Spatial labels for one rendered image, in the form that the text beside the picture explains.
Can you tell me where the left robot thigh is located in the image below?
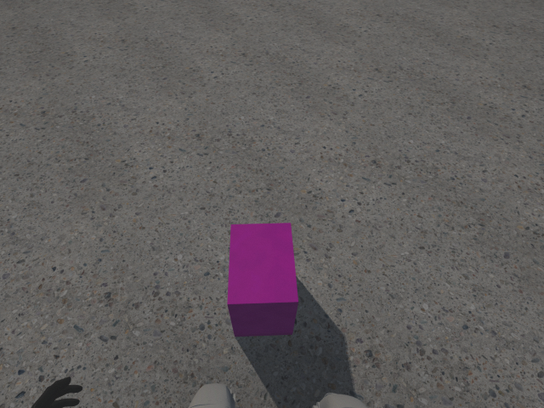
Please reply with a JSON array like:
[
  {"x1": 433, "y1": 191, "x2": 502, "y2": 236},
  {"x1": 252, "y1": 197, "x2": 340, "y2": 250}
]
[{"x1": 189, "y1": 383, "x2": 235, "y2": 408}]

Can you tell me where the carton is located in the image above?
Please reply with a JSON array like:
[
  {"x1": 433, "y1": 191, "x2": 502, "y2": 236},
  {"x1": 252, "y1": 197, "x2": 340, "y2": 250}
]
[{"x1": 227, "y1": 223, "x2": 298, "y2": 337}]

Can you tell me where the left robot hand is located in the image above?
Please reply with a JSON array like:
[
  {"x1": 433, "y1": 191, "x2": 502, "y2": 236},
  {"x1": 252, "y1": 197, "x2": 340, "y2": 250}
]
[{"x1": 31, "y1": 377, "x2": 82, "y2": 408}]

